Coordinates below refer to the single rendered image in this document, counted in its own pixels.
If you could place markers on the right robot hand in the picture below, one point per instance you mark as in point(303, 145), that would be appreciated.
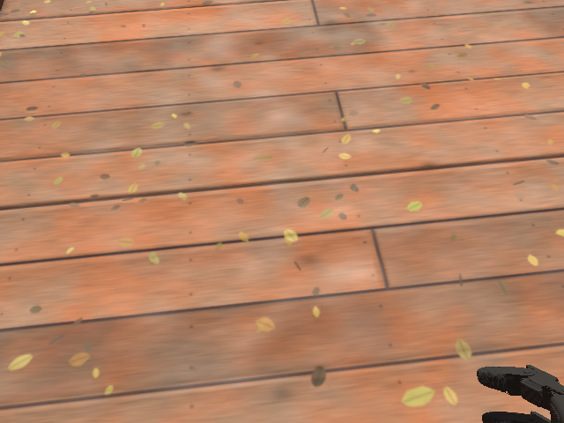
point(534, 385)

